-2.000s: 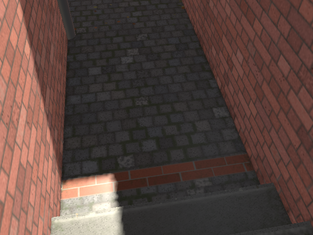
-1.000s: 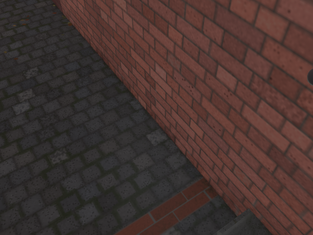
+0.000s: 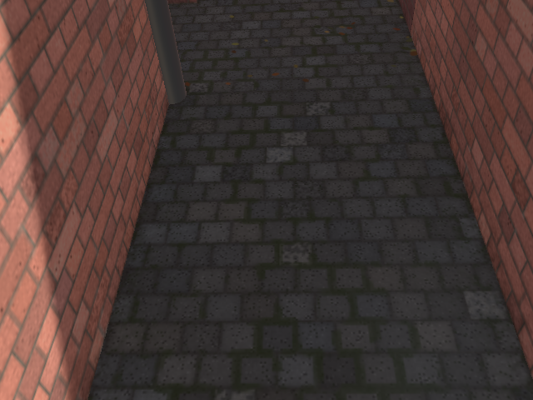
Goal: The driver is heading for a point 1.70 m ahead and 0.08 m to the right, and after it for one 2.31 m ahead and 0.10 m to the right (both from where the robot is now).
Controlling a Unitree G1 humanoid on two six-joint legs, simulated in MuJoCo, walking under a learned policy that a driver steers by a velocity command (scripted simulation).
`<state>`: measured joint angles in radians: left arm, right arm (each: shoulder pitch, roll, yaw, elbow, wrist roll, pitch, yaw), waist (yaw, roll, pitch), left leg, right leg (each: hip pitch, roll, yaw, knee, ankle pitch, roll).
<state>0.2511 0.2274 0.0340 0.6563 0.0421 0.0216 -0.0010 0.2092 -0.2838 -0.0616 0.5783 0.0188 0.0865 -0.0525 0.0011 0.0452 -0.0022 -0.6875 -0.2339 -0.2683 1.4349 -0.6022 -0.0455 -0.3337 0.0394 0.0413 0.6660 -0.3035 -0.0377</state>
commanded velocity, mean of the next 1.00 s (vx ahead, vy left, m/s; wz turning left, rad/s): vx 0.05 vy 0.00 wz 0.13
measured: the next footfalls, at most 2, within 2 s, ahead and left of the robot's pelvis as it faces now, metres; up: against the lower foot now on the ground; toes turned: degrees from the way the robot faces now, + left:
left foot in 0.48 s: -0.10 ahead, +0.16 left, +0.17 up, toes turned +2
right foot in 1.16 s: +0.05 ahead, -0.17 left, +0.00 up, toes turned +6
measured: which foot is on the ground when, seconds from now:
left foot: up 0.00-0.46, down 0.48-1.00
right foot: down 0.00-0.50, up 0.52-1.00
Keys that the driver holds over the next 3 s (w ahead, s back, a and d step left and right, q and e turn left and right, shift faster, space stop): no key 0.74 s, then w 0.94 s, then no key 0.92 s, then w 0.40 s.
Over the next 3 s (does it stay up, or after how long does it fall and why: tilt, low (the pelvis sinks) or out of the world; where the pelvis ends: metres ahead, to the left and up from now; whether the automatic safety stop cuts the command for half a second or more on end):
stays up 0.67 -0.12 -0.15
